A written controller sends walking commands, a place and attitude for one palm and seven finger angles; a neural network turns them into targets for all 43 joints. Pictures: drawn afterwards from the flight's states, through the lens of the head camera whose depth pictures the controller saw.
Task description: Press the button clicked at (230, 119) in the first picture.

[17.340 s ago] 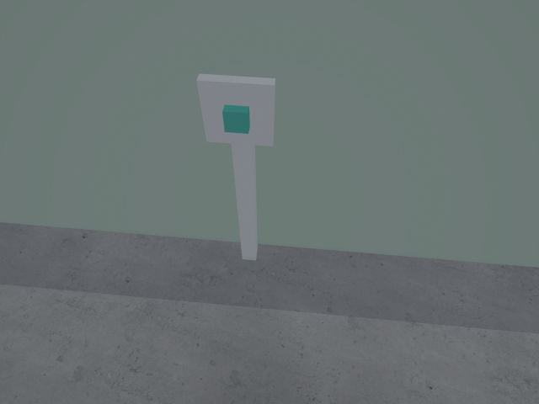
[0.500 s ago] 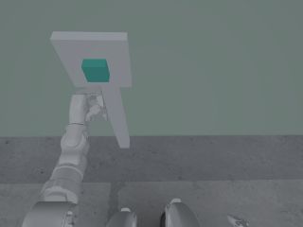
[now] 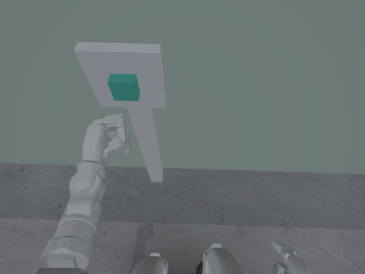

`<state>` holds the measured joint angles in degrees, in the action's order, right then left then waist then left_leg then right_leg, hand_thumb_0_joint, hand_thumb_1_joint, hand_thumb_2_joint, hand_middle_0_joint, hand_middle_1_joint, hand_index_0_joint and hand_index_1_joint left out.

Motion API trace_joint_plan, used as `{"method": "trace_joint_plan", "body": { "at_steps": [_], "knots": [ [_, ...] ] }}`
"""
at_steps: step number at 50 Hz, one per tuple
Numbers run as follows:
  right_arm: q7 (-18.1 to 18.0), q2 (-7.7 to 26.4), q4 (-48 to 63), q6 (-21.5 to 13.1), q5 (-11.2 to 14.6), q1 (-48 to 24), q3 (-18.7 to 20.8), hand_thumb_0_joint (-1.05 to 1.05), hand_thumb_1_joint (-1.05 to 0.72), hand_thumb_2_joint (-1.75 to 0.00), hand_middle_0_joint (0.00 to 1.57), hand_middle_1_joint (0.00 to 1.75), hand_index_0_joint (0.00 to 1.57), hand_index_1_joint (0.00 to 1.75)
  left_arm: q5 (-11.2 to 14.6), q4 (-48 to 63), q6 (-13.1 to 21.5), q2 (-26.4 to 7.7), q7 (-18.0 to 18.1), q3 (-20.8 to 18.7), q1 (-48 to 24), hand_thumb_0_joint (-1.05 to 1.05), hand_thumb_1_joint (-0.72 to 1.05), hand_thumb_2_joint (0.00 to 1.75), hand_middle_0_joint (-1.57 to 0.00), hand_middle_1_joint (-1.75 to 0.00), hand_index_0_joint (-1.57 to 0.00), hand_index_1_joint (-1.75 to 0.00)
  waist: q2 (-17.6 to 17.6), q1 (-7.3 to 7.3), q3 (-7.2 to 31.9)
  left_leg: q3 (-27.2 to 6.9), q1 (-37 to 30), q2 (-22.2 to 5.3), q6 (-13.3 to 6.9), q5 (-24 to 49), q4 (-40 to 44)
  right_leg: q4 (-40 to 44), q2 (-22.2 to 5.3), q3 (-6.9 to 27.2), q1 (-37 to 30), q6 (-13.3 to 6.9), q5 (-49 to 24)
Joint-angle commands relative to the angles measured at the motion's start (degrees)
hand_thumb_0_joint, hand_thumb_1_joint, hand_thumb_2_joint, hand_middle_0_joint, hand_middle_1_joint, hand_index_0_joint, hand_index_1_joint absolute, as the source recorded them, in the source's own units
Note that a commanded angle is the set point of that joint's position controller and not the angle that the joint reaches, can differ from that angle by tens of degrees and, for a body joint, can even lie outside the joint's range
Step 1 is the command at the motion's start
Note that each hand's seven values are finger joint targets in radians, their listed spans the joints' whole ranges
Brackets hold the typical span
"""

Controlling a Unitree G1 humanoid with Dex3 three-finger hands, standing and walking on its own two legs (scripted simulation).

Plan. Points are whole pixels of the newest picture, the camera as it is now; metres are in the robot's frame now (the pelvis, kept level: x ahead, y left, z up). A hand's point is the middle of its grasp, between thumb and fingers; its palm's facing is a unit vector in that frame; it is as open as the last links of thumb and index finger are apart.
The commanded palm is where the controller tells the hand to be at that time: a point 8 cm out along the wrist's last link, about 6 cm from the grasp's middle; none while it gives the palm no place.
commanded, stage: draw the hand back to the body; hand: left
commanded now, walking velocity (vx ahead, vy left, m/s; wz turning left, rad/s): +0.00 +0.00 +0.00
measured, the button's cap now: (125, 86) +0.52 +0.15 +0.07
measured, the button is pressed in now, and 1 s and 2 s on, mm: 0 0 0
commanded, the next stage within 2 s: step back with the hand held close in 1.38 s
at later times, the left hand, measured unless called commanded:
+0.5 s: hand (73, 168) +0.28 +0.18 +0.14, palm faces +0.06 -0.98 -0.19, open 3.1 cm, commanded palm +0.25 +0.24 +0.15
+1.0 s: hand out of the picture +0.22 +0.25 +0.22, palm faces +0.35 -0.85 -0.39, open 3.1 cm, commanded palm +0.17 +0.29 +0.24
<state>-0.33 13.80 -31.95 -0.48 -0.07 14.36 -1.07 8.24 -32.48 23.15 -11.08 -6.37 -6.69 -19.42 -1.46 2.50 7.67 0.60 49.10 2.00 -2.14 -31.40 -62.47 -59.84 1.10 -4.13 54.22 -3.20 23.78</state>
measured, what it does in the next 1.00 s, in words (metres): rises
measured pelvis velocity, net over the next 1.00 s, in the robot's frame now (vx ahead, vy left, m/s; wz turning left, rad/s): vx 0.04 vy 0.01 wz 0.01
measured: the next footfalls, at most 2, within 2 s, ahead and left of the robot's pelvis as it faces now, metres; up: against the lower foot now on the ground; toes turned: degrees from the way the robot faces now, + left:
none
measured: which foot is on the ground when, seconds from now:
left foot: down 0.00-1.00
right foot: down 0.00-1.00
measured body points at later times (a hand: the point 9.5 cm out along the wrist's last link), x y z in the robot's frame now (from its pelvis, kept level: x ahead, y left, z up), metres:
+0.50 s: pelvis +0.02 +0.00 +0.05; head +0.03 -0.01 +0.50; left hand +0.27 +0.23 +0.15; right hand +0.21 -0.22 -0.02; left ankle -0.02 +0.10 -0.66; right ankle +0.05 -0.09 -0.66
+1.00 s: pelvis +0.04 +0.01 +0.08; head +0.02 -0.01 +0.53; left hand +0.20 +0.29 +0.24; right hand +0.23 -0.19 +0.00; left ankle -0.02 +0.10 -0.66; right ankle +0.05 -0.09 -0.66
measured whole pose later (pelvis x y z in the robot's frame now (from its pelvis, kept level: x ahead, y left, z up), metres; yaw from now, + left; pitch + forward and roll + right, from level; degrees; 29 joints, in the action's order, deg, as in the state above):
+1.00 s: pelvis +0.04 +0.01 +0.08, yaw +1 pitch -4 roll -1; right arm -3.5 13.0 -34.6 -5.8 -0.9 12.1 -3.3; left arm 2.6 23.3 3.5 -18.8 4.9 -12.1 27.5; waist -4.5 -4.3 0.2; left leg -0.7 2.5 2.5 -2.9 -18.2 -24.5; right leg -23.7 1.6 -3.4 7.5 -1.7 12.5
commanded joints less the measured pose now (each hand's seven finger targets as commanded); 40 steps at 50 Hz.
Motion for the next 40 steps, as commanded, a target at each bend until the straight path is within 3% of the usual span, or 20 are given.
{"method": "trace_joint_plan", "body": {
  "at_steps": [1, 4, 8, 11, 13, 14, 17, 19, 20, 21, 22, 23, 25, 28, 31, 33, 35, 40],
  "knots": [
    [-0.9, 7.6, 9.0, -2.0, 1.2, 2.4, 2.6, 0.00, -0.90, -0.90, 0.20, 0.30, 0.20, 0.30, 2.1, 19.7, 1.6, -10.4, -0.1, -5.0, -6.5, 0.00, 0.90, 0.90, -1.30, -1.50, -1.30, -1.50, 3.1, -1.50, 24.4, -1.1, -6.4, -0.5, 1.0, 21.0, 12.7, 10.1, -1.0, 5.2, -32.1, 1.6, -21.2],
    [-1.5, 7.6, 10.0, -2.3, 1.9, 0.6, 2.1, 0.00, -0.90, -0.90, 0.20, 0.30, 0.20, 0.30, 3.3, 22.1, -0.4, -9.4, -0.8, -4.0, -3.4, 0.00, 0.90, 0.90, -1.30, -1.50, -1.30, -1.50, 4.6, -0.78, 17.9, -0.9, -6.4, -0.6, 0.6, 15.9, 15.3, 13.9, -1.1, 5.7, -31.8, 1.9, -15.1],
    [-2.2, 7.5, 10.8, -3.8, 2.3, -0.7, 1.8, 0.00, -0.90, -0.90, 0.20, 0.30, 0.20, 0.30, 4.2, 29.1, -0.8, -8.5, -1.9, -2.1, 0.2, 0.00, 0.90, 0.90, -1.30, -1.50, -1.30, -1.50, 1.3, -0.85, 15.6, -1.4, -10.9, -0.8, 0.5, 15.6, 18.1, 16.3, -1.0, 5.2, -32.6, 1.5, -13.3],
    [-2.4, 7.5, 10.8, -5.2, 2.4, -1.3, 1.6, 0.00, -0.90, -0.90, 0.20, 0.30, 0.20, 0.30, 5.0, 30.6, -2.1, -7.8, -3.0, -1.4, 5.2, 0.00, 0.90, 0.90, -1.30, -1.50, -1.30, -1.50, 1.7, -0.85, 12.6, -1.6, -13.0, -1.0, 0.6, 15.4, 19.8, 18.1, -1.1, 4.6, -32.8, 1.7, -13.2],
    [-2.6, 7.8, 11.1, -5.8, 2.5, -1.8, 1.5, 0.00, -0.90, -0.90, 0.20, 0.30, 0.20, 0.30, 5.6, 31.4, -3.4, -9.9, -3.5, -3.5, 8.4, 0.00, 0.90, 0.90, -1.30, -1.50, -1.30, -1.50, 3.1, -1.54, 10.8, -1.8, -13.0, -1.0, 0.6, 14.0, 20.9, 19.5, -1.2, 4.9, -33.8, 1.7, -10.7],
    [-2.6, 7.7, 11.3, -6.1, 2.7, -2.7, 1.2, 0.00, -0.90, -0.90, 0.20, 0.30, 0.20, 0.30, 5.6, 32.4, -4.0, -9.6, -3.9, -3.2, 8.9, 0.00, 0.90, 0.90, -1.30, -1.50, -1.30, -1.50, 1.3, -1.65, 9.4, -1.9, -13.5, -0.8, 0.7, 13.0, 21.6, 20.1, -1.4, 4.9, -33.4, 1.6, -9.2],
    [-2.9, 7.3, 12.1, -7.3, 2.8, -3.3, 1.0, 0.00, -0.90, -0.90, 0.20, 0.30, 0.20, 0.30, 5.9, 38.3, -5.6, -10.5, -4.2, -3.8, 10.8, 0.00, 0.90, 0.90, -1.30, -1.50, -1.30, -1.50, -1.1, -2.42, 10.1, -2.5, -17.3, -0.9, 0.9, 15.6, 23.1, 20.4, -1.2, 4.0, -35.2, 1.3, -12.0],
    [-3.1, 7.2, 12.4, -8.1, 2.7, -3.5, 0.8, 0.00, -0.90, -0.90, 0.20, 0.30, 0.20, 0.30, 6.7, 40.9, -6.6, -11.1, -4.4, -4.9, 13.8, 0.00, 0.90, 0.90, -1.30, -1.50, -1.30, -1.50, 1.5, -2.61, 10.1, -2.6, -18.2, -1.0, 0.8, 17.5, 23.6, 21.1, -1.2, 4.0, -37.4, 1.4, -14.3],
    [-3.2, 7.2, 12.5, -8.4, 2.7, -3.6, 0.6, 0.00, -0.90, -0.90, 0.20, 0.30, 0.20, 0.30, 7.0, 42.2, -7.3, -10.9, -4.8, -4.8, 14.9, 0.00, 0.90, 0.90, -1.30, -1.50, -1.30, -1.50, 0.2, -2.76, 9.6, -2.6, -18.8, -1.0, 0.9, 18.0, 24.0, 21.4, -1.2, 3.9, -37.7, 1.4, -15.0],
    [-4.4, 6.8, 11.4, -7.4, 2.1, -5.4, 1.3, 0.00, -0.90, -0.90, 0.20, 0.30, 0.20, 0.30, -0.7, 47.2, -9.1, -17.4, 1.7, -4.0, 15.3, 0.00, 0.90, 0.90, -1.30, -1.50, -1.30, -1.50, 0.9, -4.16, 10.1, -2.4, -22.2, -1.6, 0.2, 18.6, 26.9, 24.5, -2.7, 6.1, -40.0, 0.9, -13.7],
    [-4.9, 6.0, 11.6, -7.3, 1.8, -5.4, 0.9, 0.00, -0.90, -0.90, 0.20, 0.30, 0.20, 0.30, -1.4, 48.8, -10.8, -14.0, 4.8, -2.6, 18.2, 0.00, 0.90, 0.90, -1.30, -1.50, -1.30, -1.50, -0.1, -3.24, 7.2, -2.3, -23.3, -1.7, 0.2, 18.2, 28.1, 26.1, -2.9, 5.7, -39.4, 1.2, -13.0],
    [-5.0, 6.2, 11.2, -7.1, 1.6, -5.5, 0.7, 0.00, -0.90, -0.90, 0.20, 0.30, 0.20, 0.30, -2.4, 49.8, -12.3, -12.7, 6.6, -0.8, 20.3, 0.00, 0.90, 0.90, -1.30, -1.50, -1.30, -1.50, -0.3, -3.30, 5.5, -2.6, -24.4, -2.0, 0.1, 18.4, 29.2, 27.4, -2.7, 5.6, -40.2, 1.1, -12.7],
    [-5.5, 5.8, 10.2, -6.6, 1.5, -5.9, 0.1, 0.00, -0.90, -0.90, 0.20, 0.30, 0.20, 0.30, -3.5, 49.8, -14.3, -11.5, 9.1, -0.2, 24.4, 0.00, 0.90, 0.90, -1.30, -1.50, -1.30, -1.50, -1.0, -3.44, 1.9, -2.8, -27.4, -2.4, 0.3, 20.5, 31.4, 28.9, -2.6, 4.6, -41.0, 1.1, -14.4],
    [-6.0, 5.7, 9.3, -6.5, 1.0, -6.8, -0.2, 0.00, -0.90, -0.90, 0.20, 0.30, 0.20, 0.30, -4.6, 53.6, -15.4, -13.2, 11.0, -1.6, 25.0, 0.00, 0.90, 0.90, -1.30, -1.50, -1.30, -1.50, 1.2, -3.68, 1.9, -2.9, -31.5, -2.5, 0.2, 23.2, 33.9, 31.3, -2.3, 3.9, -44.4, 1.2, -16.5],
    [-5.9, 5.3, 8.6, -6.9, 0.6, -7.8, -0.7, 0.00, -0.90, -0.90, 0.20, 0.30, 0.20, 0.30, -5.3, 56.6, -16.2, -12.9, 11.8, -2.0, 26.9, 0.00, 0.90, 0.90, -1.30, -1.50, -1.30, -1.50, -2.4, -4.27, 0.6, -3.0, -35.4, -2.6, 0.8, 26.6, 36.7, 33.0, -2.3, 3.3, -46.7, 1.1, -18.7],
    [-5.8, 5.4, 8.1, -7.2, 0.3, -8.2, -0.7, 0.00, -0.90, -0.90, 0.20, 0.30, 0.20, 0.30, -5.5, 57.4, -16.5, -13.3, 12.2, -2.8, 29.4, 0.00, 0.90, 0.90, -1.30, -1.50, -1.30, -1.50, 0.0, -4.55, -0.1, -3.4, -36.7, -2.8, 0.9, 28.1, 38.0, 34.3, -2.0, 3.0, -48.3, 1.0, -19.3],
    [-5.6, 5.2, 7.7, -7.5, 0.2, -8.5, -0.8, 0.00, -0.90, -0.90, 0.20, 0.30, 0.20, 0.30, -5.6, 59.9, -16.6, -13.2, 12.3, -3.7, 31.0, 0.00, 0.90, 0.90, -1.30, -1.50, -1.30, -1.50, -1.6, -4.88, -0.2, -3.2, -38.6, -2.9, 1.2, 30.9, 39.2, 35.0, -2.1, 3.0, -49.8, 1.1, -21.2],
    [-4.6, 5.2, 7.0, -8.2, -0.2, -8.8, -0.5, 0.00, -0.90, -0.90, 0.20, 0.30, 0.20, 0.30, -5.8, 63.7, -16.7, -14.0, 12.4, -6.4, 36.2, 0.00, 0.90, 0.90, -1.30, -1.50, -1.30, -1.50, -1.3, -5.49, -1.6, -3.3, -40.9, -3.4, 2.1, 37.9, 40.5, 36.4, -1.9, 2.8, -52.0, 1.1, -24.9]
  ]
}}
